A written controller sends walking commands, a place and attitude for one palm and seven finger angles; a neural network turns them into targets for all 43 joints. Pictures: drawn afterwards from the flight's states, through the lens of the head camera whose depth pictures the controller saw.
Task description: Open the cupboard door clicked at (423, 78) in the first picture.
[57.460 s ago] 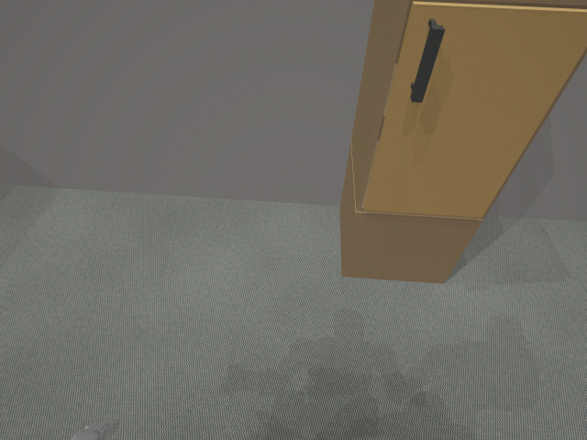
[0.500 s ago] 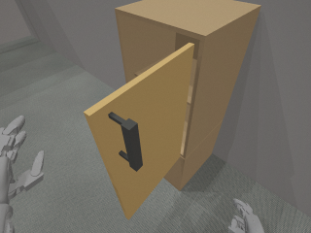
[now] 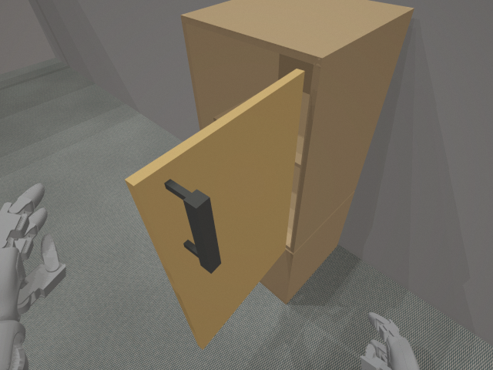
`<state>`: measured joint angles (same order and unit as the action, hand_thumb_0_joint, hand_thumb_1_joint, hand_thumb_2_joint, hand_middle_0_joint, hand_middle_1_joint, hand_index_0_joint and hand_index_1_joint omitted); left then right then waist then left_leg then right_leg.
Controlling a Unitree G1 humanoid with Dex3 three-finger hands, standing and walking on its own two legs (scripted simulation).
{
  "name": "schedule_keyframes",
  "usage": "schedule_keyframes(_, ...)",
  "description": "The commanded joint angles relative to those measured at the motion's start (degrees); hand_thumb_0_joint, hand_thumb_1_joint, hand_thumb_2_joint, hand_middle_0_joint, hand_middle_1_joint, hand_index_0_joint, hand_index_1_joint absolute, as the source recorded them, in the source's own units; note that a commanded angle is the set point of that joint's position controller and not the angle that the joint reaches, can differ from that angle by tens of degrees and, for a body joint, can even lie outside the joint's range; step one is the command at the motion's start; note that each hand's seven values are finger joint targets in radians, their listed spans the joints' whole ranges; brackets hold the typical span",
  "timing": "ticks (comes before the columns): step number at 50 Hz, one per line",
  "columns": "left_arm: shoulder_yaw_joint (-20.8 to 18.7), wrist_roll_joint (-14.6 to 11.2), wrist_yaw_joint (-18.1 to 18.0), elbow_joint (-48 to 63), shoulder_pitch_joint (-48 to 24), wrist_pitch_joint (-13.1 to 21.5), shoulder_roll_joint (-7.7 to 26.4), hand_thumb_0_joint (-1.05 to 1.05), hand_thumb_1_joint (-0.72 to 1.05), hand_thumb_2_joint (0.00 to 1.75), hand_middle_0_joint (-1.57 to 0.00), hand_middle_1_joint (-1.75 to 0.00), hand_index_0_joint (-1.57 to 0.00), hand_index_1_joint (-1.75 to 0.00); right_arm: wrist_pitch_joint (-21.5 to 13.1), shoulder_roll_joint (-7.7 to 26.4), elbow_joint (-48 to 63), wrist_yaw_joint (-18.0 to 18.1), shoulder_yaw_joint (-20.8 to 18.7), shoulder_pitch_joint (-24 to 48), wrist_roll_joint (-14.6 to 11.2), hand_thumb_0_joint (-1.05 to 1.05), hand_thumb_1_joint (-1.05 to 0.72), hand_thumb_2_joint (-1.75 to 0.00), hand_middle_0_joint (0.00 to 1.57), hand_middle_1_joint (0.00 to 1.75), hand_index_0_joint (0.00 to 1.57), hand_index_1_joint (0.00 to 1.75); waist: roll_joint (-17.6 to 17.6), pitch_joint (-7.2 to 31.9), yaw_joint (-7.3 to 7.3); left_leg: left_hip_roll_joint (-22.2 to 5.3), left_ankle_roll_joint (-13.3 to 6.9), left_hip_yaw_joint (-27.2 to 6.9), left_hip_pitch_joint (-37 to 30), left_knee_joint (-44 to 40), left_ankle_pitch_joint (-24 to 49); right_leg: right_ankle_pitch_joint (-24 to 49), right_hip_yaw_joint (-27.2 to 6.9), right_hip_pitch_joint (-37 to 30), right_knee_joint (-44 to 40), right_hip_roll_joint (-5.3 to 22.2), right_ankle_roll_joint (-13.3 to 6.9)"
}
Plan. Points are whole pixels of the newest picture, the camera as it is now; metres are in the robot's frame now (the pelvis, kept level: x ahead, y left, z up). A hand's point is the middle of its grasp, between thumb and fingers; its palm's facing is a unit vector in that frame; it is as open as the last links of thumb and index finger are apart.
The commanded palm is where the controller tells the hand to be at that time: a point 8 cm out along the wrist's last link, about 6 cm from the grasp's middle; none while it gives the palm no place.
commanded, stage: step back with the hand held close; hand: left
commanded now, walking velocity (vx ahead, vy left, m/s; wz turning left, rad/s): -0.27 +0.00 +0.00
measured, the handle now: (193, 227) +0.27 +0.11 +0.14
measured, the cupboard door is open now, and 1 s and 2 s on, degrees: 95 95 95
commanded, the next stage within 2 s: stop stepping back and stand still in 1.16 s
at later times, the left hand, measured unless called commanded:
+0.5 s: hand (15, 299) +0.14 +0.29 +0.15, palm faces +0.35 -0.79 -0.50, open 7.4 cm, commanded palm +0.09 +0.33 +0.17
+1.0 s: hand out of the picture +0.06 +0.34 +0.16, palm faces +0.47 -0.77 -0.42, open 7.4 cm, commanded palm -0.01 +0.37 +0.17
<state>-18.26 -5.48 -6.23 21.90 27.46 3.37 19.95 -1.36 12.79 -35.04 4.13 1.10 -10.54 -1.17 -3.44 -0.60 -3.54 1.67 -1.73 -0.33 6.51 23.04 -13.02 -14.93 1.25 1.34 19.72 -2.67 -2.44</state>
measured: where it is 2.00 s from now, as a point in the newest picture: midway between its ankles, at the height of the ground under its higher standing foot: outside the picture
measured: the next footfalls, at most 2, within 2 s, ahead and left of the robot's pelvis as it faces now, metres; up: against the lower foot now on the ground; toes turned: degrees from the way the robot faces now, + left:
right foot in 1.28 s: -0.34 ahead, -0.04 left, +0.00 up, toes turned -7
left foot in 1.38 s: -0.05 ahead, +0.10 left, +0.00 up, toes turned -6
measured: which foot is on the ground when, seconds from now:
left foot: down 0.00-1.00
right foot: down 0.00-0.90, up 0.92-1.00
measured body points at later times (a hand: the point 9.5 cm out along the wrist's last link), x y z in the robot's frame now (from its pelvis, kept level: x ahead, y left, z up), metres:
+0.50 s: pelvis -0.06 +0.03 -0.01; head -0.04 +0.04 +0.44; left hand +0.12 +0.33 +0.18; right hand +0.11 -0.22 -0.09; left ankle +0.00 +0.10 -0.74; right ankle -0.04 -0.09 -0.74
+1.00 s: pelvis -0.14 +0.06 -0.02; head -0.12 +0.10 +0.43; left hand +0.03 +0.38 +0.18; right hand +0.03 -0.18 -0.09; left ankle +0.00 +0.10 -0.74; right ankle -0.15 -0.10 -0.68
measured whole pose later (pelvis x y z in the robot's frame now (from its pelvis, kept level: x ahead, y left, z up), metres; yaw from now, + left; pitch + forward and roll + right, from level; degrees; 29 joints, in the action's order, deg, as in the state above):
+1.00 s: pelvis -0.14 +0.06 -0.02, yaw +2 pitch -1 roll -6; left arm -26.2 -2.3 -9.3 30.4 27.3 13.3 25.3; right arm -3.7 11.6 -34.5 3.6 -1.4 -11.3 0.2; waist -2.0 -3.2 0.3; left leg 0.3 -7.0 1.1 27.9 33.5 -5.1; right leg -25.5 -2.3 26.3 61.1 -5.8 0.4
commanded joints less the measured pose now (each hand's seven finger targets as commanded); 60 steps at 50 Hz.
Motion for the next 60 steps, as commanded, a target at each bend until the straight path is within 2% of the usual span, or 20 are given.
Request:
schedule_keyframes(1,-12.1,0.6,-0.9,12.3,-6.0,6.5,15.0,0.0,0.9,0.9,-0.2,-0.3,-0.2,-0.3,-1.7,6.5,9.5,0.3,-2.7,6.8,0.1,0.0,-0.9,-0.9,0.2,0.3,0.2,0.3,3.3,1.8,1.89,-3.3,-1.6,-3.9,-1.2,2.5,13.1,23.1,-6.8,8.8,-4.4,7.0,2.1)
schedule_keyframes(6,-8.0,1.1,-0.5,9.8,2.2,5.9,10.5,0.0,0.9,0.9,-0.2,-0.3,-0.2,-0.3,0.8,7.2,10.9,-0.2,-3.7,6.1,-0.1,0.0,-0.9,-0.9,0.2,0.3,0.2,0.3,1.6,6.3,2.5,-4.4,-1.2,-2.6,-2.0,3.2,18.2,25.8,-5.6,9.5,-2.0,7.4,3.7)
schedule_keyframes(13,-12.4,0.9,-1.9,16.7,3.7,6.9,15.7,0.0,0.9,0.9,-0.2,-0.3,-0.2,-0.3,2.4,7.1,13.2,0.6,-4.4,6.2,-0.7,0.0,-0.9,-0.9,0.2,0.3,0.2,0.3,3.9,10.8,2.39,-5.6,-0.9,-3.3,0.6,2.8,21.1,25.0,-4.7,8.0,2.1,6.9,3.2)
schedule_keyframes(18,-13.6,0.9,-2.6,18.8,5.0,7.8,16.4,0.0,0.9,0.9,-0.2,-0.3,-0.2,-0.3,2.0,7.3,13.7,1.0,-4.7,5.7,-0.8,0.0,-0.9,-0.9,0.2,0.3,0.2,0.3,-0.4,10.5,2.49,-6.9,-1.3,-4.6,3.9,1.5,18.5,19.8,-4.9,8.4,4.3,5.7,3.1)
schedule_keyframes(23,-12.8,1.8,-2.9,18.1,5.2,8.6,14.4,0.0,0.9,0.9,-0.2,-0.3,-0.2,-0.3,0.6,8.4,14.0,0.9,-4.6,5.5,-0.5,0.0,-0.9,-0.9,0.2,0.3,0.2,0.3,-5.1,6.5,2.71,-9.6,-2.7,-8.4,17.1,-5.1,-1.3,6.5,-4.2,4.8,8.7,3.3,2.8)
schedule_keyframes(26,-13.5,2.7,-2.9,15.8,4.7,9.2,13.4,0.0,0.9,0.9,-0.2,-0.3,-0.2,-0.3,-0.5,8.8,14.2,0.9,-4.7,5.1,-0.4,0.0,-0.9,-0.9,0.2,0.3,0.2,0.3,-4.6,3.5,2.77,-11.2,-4.4,-11.5,30.7,-9.2,-19.7,2.1,-4.7,-0.9,13.0,2.5,2.8)
schedule_keyframes(30,-13.4,3.7,-2.7,16.5,2.3,10.1,13.0,0.0,0.9,0.9,-0.2,-0.3,-0.2,-0.3,-1.8,8.9,14.1,1.0,-4.9,4.5,-0.2,0.0,-0.9,-0.9,0.2,0.3,0.2,0.3,-2.4,2.7,2.88,-11.7,-4.7,-13.0,36.6,-10.0,-27.6,-3.3,-4.6,-2.2,15.1,1.9,2.3)
schedule_keyframes(34,-13.7,4.0,-3.0,20.5,0.1,11.3,13.8,0.0,0.9,0.9,-0.2,-0.3,-0.2,-0.3,-3.2,8.4,13.6,0.8,-5.0,3.6,0.3,0.0,-0.9,-0.9,0.2,0.3,0.2,0.3,0.7,3.5,3.23,-8.3,-3.3,-10.4,30.2,-3.5,-24.7,-9.1,-8.7,6.2,9.4,4.7,0.4)
schedule_keyframes(38,-12.6,3.2,-4.1,21.8,0.8,12.2,13.7,0.0,0.9,0.9,-0.2,-0.3,-0.2,-0.3,-3.8,7.5,10.9,0.1,-5.0,1.8,0.6,0.0,-0.9,-0.9,0.2,0.3,0.2,0.3,8.3,4.8,4.39,-2.8,0.3,-5.4,9.5,17.1,-11.2,-13.6,-18.2,28.1,-2.9,14.6,-4.7)
schedule_keyframes(41,-12.8,3.2,-4.7,20.9,-0.7,12.5,14.3,0.0,0.9,0.9,-0.2,-0.3,-0.2,-0.3,-3.6,7.1,9.7,0.0,-4.7,1.7,0.7,0.0,-0.9,-0.9,0.2,0.3,0.2,0.3,10.1,4.1,5.05,-3.0,0.4,-4.6,5.0,18.8,-7.9,-8.2,-14.8,32.9,-1.6,15.8,-3.9)
schedule_keyframes(43,-13.0,3.0,-4.7,21.1,-0.6,12.6,14.4,0.0,0.9,0.9,-0.2,-0.3,-0.2,-0.3,-3.5,8.1,10.1,0.3,-4.5,2.2,0.7,0.0,-0.9,-0.9,0.2,0.3,0.2,0.3,1.7,2.2,5.11,-7.1,-1.2,-10.3,8.5,5.9,-10.8,-8.6,-8.9,32.0,6.5,9.0,-0.5)
schedule_keyframes(44,-13.6,3.0,-4.6,22.4,-1.1,12.9,14.3,0.0,0.9,0.9,-0.2,-0.3,-0.2,-0.3,-4.0,8.9,10.9,0.7,-4.4,3.6,0.8,0.0,-0.9,-0.9,0.2,0.3,0.2,0.3,-9.0,1.3,4.68,-14.0,-3.3,-19.4,17.2,-7.3,-19.0,-10.3,-4.2,25.9,18.6,2.5,2.1)
schedule_keyframes(45,-15.6,3.5,-4.7,23.1,-1.9,13.4,15.0,0.0,0.9,0.9,-0.2,-0.3,-0.2,-0.3,-5.1,8.8,11.1,0.9,-4.6,4.7,1.5,0.0,-0.9,-0.9,0.2,0.3,0.2,0.3,-17.2,3.7,4.02,-21.7,-6.9,-29.3,28.6,-18.1,-29.7,-12.2,-3.0,14.9,37.5,-2.9,3.3)
schedule_keyframes(46,-16.9,3.9,-4.8,22.5,-2.9,13.4,15.9,0.0,0.9,0.9,-0.2,-0.3,-0.2,-0.3,-5.8,7.3,10.3,0.6,-4.7,3.7,2.1,0.0,-0.9,-0.9,0.2,0.3,0.2,0.3,-13.9,5.0,4.0,-23.6,-7.6,-29.1,33.6,-20.2,-31.2,-12.5,-5.7,10.6,49.9,-3.0,3.1)
schedule_keyframes(47,-17.4,3.5,-4.7,22.2,-3.3,14.1,16.9,0.0,0.9,0.9,-0.2,-0.3,-0.2,-0.3,-6.0,6.9,9.7,0.3,-5.0,3.9,2.0,0.0,-0.9,-0.9,0.2,0.3,0.2,0.3,-10.7,5.9,3.5,-23.1,-6.5,-26.3,32.9,-18.8,-27.9,-13.0,-6.5,11.2,52.7,-2.6,2.9)
schedule_keyframes(48,-16.8,3.0,-4.2,21.1,-2.1,14.3,16.2,0.0,0.9,0.9,-0.2,-0.3,-0.2,-0.3,-6.2,7.2,9.2,-0.4,-5.6,4.1,1.7,0.0,-0.9,-0.9,0.2,0.3,0.2,0.3,-5.6,7.1,3.1,-21.8,-6.0,-21.7,29.6,-16.4,-24.3,-13.5,-5.4,11.9,52.5,-3.4,2.6)
schedule_keyframes(50,-15.5,2.3,-4.0,21.7,-0.6,13.4,14.4,0.0,0.9,0.9,-0.2,-0.3,-0.2,-0.3,-6.7,6.8,9.0,-1.2,-5.7,4.9,1.5,0.0,-0.9,-0.9,0.2,0.3,0.2,0.3,-3.3,7.8,2.56,-17.9,-4.2,-15.3,23.2,-15.0,-20.2,-13.6,-2.2,15.4,48.7,-3.4,2.9)
schedule_keyframes(53,-11.5,1.8,-3.5,24.6,-0.1,13.0,12.1,0.0,0.9,0.9,-0.2,-0.3,-0.2,-0.3,-7.4,5.6,7.9,-1.9,-4.9,5.1,1.0,0.0,-0.9,-0.9,0.2,0.3,0.2,0.3,-8.1,10.6,2.31,-14.3,0.3,-10.4,13.6,-18.0,-18.2,-16.2,2.8,14.8,38.3,-4.0,2.3)
schedule_keyframes(57,-11.1,1.0,-3.0,24.8,0.3,13.2,13.5,0.0,0.9,0.9,-0.2,-0.3,-0.2,-0.3,-8.6,5.0,5.6,-2.2,-4.4,2.7,1.6,0.0,-0.9,-0.9,0.2,0.3,0.2,0.3,-13.9,15.9,2.52,-12.1,6.4,-7.4,0.9,-19.8,-10.7,-19.9,5.8,11.5,19.3,-5.6,0.3)
schedule_keyframes(60,-13.3,0.0,-2.5,25.0,-0.4,13.9,15.9,0.0,0.9,0.9,-0.2,-0.3,-0.2,-0.3,-7.9,4.5,4.1,-2.6,-4.1,1.0,2.5,0.0,-0.9,-0.9,0.2,0.3,0.2,0.3,-11.6,18.0,2.41,-9.9,9.0,-3.1,-6.6,-12.7,5.2,-14.6,4.7,9.6,-1.7,-3.3,-1.7)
